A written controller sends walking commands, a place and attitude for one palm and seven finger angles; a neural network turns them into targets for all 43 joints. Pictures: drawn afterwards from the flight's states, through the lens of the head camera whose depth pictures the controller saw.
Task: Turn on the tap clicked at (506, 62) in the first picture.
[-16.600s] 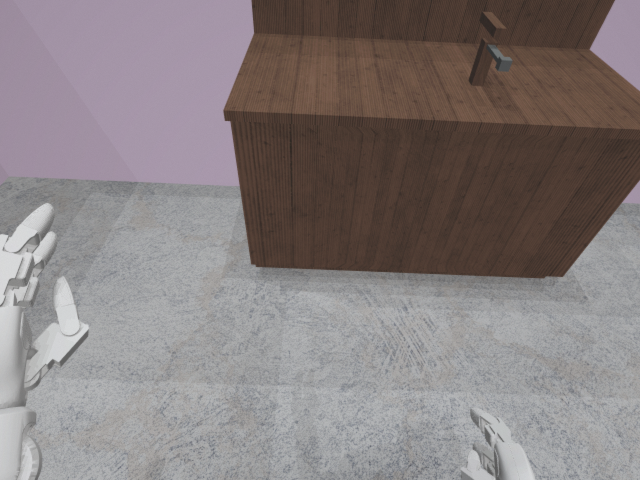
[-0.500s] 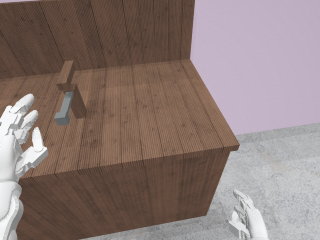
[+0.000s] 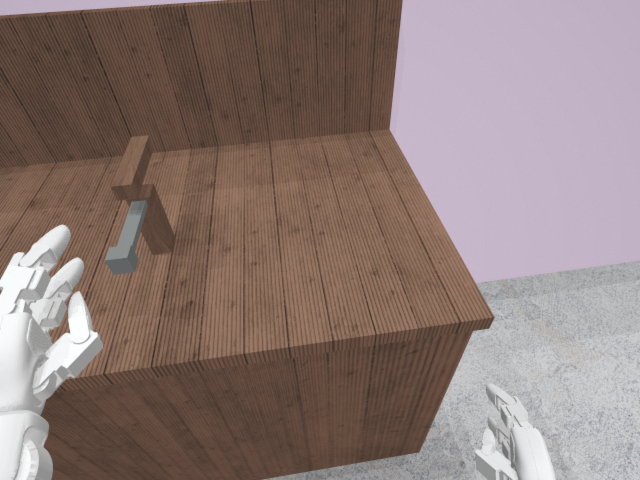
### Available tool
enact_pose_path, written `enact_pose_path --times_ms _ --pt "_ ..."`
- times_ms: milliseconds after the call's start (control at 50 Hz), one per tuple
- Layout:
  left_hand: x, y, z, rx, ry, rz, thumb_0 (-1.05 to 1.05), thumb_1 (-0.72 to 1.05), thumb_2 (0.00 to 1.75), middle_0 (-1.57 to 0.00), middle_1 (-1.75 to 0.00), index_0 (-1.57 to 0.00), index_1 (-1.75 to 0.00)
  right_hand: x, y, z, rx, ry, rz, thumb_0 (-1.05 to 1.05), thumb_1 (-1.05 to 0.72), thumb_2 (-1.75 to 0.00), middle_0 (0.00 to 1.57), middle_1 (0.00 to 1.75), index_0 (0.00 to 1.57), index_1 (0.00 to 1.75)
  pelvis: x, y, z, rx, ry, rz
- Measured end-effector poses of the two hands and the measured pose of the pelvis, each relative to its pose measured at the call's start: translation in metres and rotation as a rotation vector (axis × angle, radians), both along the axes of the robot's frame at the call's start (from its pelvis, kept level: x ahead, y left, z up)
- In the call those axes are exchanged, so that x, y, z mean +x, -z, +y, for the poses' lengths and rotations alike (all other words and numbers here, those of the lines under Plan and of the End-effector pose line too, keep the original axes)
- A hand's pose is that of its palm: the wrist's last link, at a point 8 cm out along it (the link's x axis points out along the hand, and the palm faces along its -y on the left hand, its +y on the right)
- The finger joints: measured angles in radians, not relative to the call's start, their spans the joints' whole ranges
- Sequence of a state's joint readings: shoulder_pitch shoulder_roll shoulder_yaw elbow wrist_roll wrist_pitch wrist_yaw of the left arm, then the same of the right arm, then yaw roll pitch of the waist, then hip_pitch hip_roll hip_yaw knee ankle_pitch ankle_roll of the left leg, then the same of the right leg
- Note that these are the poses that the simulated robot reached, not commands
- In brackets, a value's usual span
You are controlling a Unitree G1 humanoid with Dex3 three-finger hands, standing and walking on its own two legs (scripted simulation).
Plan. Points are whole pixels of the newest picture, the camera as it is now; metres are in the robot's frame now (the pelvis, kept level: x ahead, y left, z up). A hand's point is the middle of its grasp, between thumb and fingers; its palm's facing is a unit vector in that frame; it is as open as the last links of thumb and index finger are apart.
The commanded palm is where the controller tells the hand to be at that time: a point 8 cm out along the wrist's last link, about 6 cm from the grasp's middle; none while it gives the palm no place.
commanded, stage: turn the palm inward beside the body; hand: left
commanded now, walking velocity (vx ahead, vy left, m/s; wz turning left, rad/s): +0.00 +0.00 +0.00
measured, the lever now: (122, 259) +0.33 +0.32 +0.11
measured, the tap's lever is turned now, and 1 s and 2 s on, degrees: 0 0 0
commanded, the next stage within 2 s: reach beside the lever's end, fingers flat in 1.00 s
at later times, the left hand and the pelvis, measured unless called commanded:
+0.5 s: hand (84, 362) +0.17 +0.24 +0.16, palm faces +0.44 -0.89 -0.14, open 7.5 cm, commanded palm +0.11 +0.28 +0.17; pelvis -0.01 +0.01 +0.00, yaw +0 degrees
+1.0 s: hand (88, 362) +0.17 +0.24 +0.16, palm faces +0.45 -0.88 -0.12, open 7.5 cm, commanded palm +0.11 +0.28 +0.17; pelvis -0.01 +0.01 +0.00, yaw +1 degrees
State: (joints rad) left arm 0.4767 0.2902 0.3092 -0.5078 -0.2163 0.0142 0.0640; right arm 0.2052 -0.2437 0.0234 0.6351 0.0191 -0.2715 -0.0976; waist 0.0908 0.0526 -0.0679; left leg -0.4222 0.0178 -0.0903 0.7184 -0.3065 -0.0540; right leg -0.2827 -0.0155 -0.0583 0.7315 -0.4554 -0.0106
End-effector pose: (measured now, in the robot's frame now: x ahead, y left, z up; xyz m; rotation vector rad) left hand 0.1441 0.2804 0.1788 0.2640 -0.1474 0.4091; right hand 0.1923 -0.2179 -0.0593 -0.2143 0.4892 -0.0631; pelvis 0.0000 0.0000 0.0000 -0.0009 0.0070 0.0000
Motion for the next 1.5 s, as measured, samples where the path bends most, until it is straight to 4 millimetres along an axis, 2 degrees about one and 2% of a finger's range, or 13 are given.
enact_pose_path --times_ms 180,340,600,940,1200,1500 --pt "-0.006 0.006 0.003 -0.052 -0.023 0.025 0.02 0.89 0.89 -0.21 -0.3 -0.21 -0.3 0.006 -0.005 0.024 0.016 -0.042 -0.015 0.02 -0.9 -0.9 0.2 0.3 0.2 0.3 -0.005 -0.001 0.007 -0.007 -0.004 -0.008" --pt "-0.013 0.01 0.003 -0.081 -0.03 0.041 0.02 0.89 0.89 -0.21 -0.3 -0.2 -0.3 0.001 -0.006 0.031 0.013 -0.05 -0.012 0.02 -0.9 -0.9 0.2 0.3 0.2 0.3 -0.01 -0.001 0.011 -0.013 -0.005 -0.018" --pt "-0.022 0.012 0.002 -0.127 -0.05 0.042 0.02 0.89 0.89 -0.21 -0.3 -0.2 -0.3 -0.008 -0.005 0.028 0.002 -0.035 -0.008 0.02 -0.9 -0.9 0.2 0.3 0.2 0.3 -0.016 -0.001 0.013 -0.017 -0.007 -0.031" --pt "-0.023 0.009 -0.004 -0.135 -0.055 0.045 0.02 0.89 0.89 -0.21 -0.3 -0.2 -0.3 -0.005 -0.007 0.024 0.009 -0.04 -0.023 0.02 -0.9 -0.9 0.2 0.3 0.2 0.3 -0.015 -0.003 0.008 -0.017 -0.008 -0.041" --pt "-0.017 0.012 -0.005 -0.136 -0.056 0.054 0.02 0.89 0.89 -0.21 -0.3 -0.2 -0.3 -0.001 -0.007 0.019 0.003 -0.038 -0.015 0.02 -0.9 -0.9 0.2 0.3 0.2 0.3 -0.009 -0.004 0.005 -0.016 -0.008 -0.036" --pt "-0.002 0.02 0.011 -0.144 -0.081 0.053 0.02 0.89 0.89 -0.21 -0.3 -0.2 -0.3 -0.005 -0.001 0.015 -0.003 -0.02 0.023 0.02 -0.9 -0.9 0.2 0.3 0.2 0.3 -0.008 -0.005 0.005 -0.014 -0.008 -0.027"
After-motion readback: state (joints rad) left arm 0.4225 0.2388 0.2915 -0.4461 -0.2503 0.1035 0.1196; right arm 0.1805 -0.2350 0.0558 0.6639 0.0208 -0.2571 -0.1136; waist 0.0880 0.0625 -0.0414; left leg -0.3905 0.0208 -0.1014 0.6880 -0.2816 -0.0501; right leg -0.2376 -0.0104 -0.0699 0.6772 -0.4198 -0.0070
